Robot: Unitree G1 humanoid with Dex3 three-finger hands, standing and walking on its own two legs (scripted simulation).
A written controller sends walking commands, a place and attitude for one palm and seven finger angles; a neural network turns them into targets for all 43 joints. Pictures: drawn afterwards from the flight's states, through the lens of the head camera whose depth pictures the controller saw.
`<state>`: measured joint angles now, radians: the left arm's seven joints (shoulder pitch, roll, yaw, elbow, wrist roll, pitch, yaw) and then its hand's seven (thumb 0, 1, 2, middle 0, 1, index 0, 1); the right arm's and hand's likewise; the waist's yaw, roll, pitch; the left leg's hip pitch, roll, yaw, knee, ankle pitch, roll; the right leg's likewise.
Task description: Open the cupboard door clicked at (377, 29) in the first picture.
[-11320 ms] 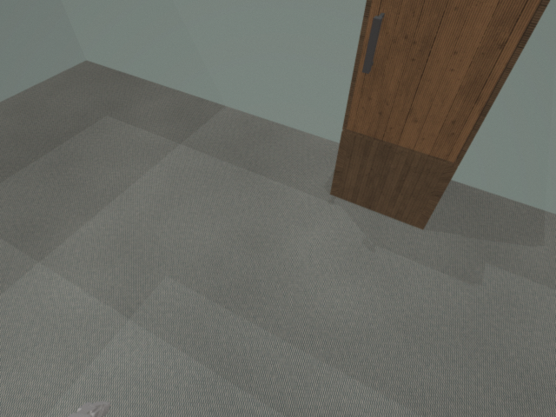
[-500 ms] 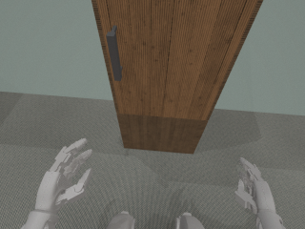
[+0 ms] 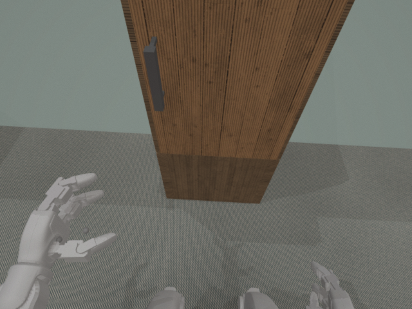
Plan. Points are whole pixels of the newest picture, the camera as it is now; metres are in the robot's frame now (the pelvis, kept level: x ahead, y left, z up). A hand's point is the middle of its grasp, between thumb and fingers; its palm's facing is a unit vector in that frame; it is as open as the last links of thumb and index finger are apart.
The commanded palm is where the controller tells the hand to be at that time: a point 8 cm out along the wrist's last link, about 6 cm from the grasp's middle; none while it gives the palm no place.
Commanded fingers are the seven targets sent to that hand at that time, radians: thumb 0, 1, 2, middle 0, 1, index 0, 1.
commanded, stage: raise the hand with hooked fingers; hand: left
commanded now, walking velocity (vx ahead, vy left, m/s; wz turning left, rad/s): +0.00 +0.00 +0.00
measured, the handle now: (156, 76) +0.61 +0.15 +0.09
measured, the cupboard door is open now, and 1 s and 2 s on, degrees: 0 0 0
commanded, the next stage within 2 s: move the hooked fingers beside the handle in 1.22 s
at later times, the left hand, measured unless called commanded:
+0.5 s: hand (63, 198) +0.28 +0.26 +0.09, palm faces +0.03 -1.00 -0.06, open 13.8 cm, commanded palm +0.26 +0.30 +0.10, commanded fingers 0.00 -0.50 0.30 -0.30 -1.20 -0.30 -1.20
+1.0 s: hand (61, 177) +0.31 +0.26 +0.11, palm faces +0.01 -1.00 -0.03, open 14.0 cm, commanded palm +0.28 +0.31 +0.11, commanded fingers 0.00 -0.50 0.30 -0.30 -1.20 -0.30 -1.20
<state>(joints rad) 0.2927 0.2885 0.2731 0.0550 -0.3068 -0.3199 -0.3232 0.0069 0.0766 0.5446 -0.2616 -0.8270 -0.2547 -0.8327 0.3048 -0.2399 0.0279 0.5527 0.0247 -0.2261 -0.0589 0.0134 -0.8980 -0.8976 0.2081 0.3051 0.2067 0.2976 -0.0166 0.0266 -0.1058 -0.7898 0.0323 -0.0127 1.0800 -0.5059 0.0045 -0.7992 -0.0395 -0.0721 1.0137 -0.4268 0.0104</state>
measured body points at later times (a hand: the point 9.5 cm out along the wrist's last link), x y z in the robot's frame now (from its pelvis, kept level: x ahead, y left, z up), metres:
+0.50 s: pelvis +0.01 +0.00 +0.02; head +0.06 +0.00 +0.47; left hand +0.27 +0.31 +0.09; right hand +0.19 -0.23 -0.05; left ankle +0.01 +0.11 -0.67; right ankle +0.04 -0.13 -0.67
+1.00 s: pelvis +0.01 -0.01 +0.03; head +0.06 -0.01 +0.48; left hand +0.30 +0.31 +0.11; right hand +0.16 -0.27 -0.05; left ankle +0.02 +0.11 -0.67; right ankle +0.04 -0.13 -0.67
